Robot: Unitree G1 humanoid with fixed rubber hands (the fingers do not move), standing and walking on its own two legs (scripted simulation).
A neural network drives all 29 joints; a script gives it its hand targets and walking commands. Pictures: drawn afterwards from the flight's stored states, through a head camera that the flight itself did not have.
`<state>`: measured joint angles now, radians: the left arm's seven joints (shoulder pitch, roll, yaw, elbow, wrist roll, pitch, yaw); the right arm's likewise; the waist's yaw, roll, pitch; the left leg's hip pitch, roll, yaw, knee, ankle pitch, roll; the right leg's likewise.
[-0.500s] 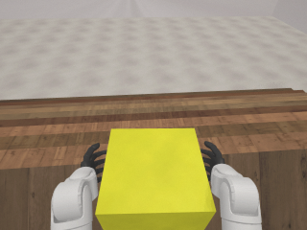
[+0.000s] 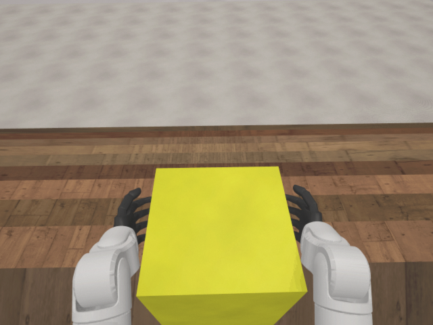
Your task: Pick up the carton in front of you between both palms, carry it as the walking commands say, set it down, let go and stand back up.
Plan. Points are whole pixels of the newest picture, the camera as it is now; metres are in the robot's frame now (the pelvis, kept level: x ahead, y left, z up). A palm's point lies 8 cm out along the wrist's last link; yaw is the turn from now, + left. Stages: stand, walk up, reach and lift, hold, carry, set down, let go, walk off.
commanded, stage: carry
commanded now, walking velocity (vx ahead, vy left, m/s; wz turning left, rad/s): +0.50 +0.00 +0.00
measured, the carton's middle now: (218, 252) +0.27 +0.01 +0.01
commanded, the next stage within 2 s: none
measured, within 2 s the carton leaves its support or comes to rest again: neither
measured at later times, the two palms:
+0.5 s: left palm (153, 91) +0.68 +0.18 +0.09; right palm (266, 91) +0.67 -0.12 +0.10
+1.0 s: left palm (161, 57) +0.99 +0.21 +0.04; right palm (244, 57) +1.00 -0.09 +0.03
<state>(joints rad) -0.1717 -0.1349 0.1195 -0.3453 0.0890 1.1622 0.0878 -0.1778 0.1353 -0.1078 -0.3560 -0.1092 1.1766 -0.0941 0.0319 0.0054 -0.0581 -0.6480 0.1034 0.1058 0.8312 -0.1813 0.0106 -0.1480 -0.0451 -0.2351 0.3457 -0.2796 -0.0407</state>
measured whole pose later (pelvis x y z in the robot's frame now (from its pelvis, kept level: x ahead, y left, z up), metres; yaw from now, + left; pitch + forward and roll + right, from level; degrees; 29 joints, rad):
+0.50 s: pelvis +0.30 +0.04 -0.01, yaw -1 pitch +5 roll -1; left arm -0.70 -0.01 0.22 0.04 0.07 1.21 0.12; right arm -0.70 0.01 -0.23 0.07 -0.04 1.18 -0.13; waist -0.04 0.00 0.04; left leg -0.28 -0.01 0.16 0.54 -0.36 0.09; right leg -0.70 -0.05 -0.05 0.89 -0.19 -0.05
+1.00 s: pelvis +0.63 +0.05 -0.10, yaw -2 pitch +2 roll -2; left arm -0.71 0.00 0.19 0.15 0.02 1.16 0.14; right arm -0.66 0.04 -0.26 0.04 -0.11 1.21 -0.11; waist 0.09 0.05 -0.03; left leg -0.54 0.01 0.07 0.52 0.45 0.03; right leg -0.21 0.04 -0.08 1.06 -0.84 -0.04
